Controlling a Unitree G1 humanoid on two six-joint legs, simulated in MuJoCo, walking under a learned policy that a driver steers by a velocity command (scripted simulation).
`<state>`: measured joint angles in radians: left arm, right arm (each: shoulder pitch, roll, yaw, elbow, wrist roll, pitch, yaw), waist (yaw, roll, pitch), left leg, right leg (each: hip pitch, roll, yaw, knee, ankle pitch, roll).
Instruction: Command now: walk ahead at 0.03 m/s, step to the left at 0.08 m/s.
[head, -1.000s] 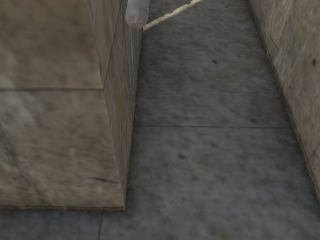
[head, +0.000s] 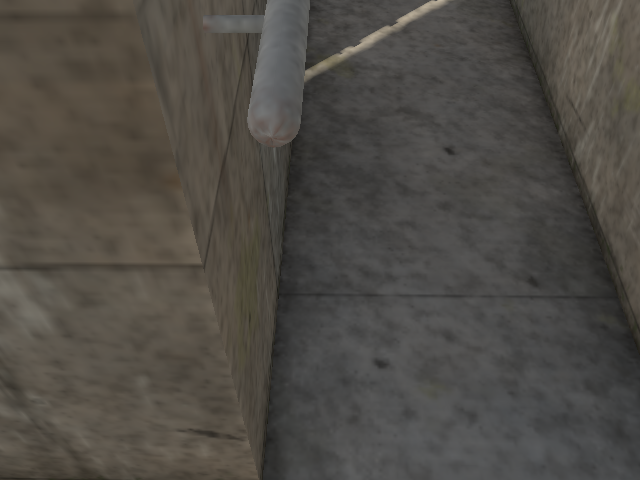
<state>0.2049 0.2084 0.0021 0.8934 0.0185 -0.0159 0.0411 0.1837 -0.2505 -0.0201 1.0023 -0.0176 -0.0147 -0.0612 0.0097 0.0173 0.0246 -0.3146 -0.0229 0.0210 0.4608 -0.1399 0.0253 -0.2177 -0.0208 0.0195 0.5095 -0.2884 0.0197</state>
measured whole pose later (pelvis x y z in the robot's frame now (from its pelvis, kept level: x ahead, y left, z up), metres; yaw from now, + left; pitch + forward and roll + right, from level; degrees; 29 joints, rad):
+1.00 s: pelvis +0.03 +0.14 +0.00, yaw -1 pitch +1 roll +1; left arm 0.09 0.30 0.05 0.82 0.00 -0.01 0.07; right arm 0.19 -0.26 -0.04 0.88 -0.03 0.02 -0.02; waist 0.02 -0.05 0.02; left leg -0.26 -0.03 0.02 0.50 -0.25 0.04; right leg -0.35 -0.09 0.03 0.83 -0.54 0.05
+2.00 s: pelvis +0.01 +0.16 +0.01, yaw +1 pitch +0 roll +0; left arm 0.08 0.25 0.02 0.94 0.01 -0.04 0.00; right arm 0.08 -0.26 -0.01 1.08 -0.02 -0.06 -0.02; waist -0.01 -0.02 0.01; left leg -0.19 -0.06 0.00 0.34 -0.15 0.06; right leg -0.12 0.03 -0.01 0.33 -0.21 -0.03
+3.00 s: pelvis +0.01 +0.27 +0.01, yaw -16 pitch +1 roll -1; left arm 0.14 0.35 0.09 0.71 0.00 0.02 0.05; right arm 0.23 -0.27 -0.03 0.91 -0.03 0.00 -0.08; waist -0.01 -0.07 0.05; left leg -0.26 0.01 0.03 0.47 -0.24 0.03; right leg -0.53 0.04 0.09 1.26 -0.47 0.10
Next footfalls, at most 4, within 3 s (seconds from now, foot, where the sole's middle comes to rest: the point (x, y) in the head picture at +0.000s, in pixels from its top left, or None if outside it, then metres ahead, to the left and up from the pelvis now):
0.54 right None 0.05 -0.06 -0.77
0.92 left None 0.07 0.24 -0.77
1.32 right None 0.03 0.06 -0.77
2.82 left None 0.08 0.36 -0.77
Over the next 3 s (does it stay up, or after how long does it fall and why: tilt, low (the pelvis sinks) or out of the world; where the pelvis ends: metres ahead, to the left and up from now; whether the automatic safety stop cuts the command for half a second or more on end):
stays up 0.01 0.27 0.01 its command is cut before an obstacle from the start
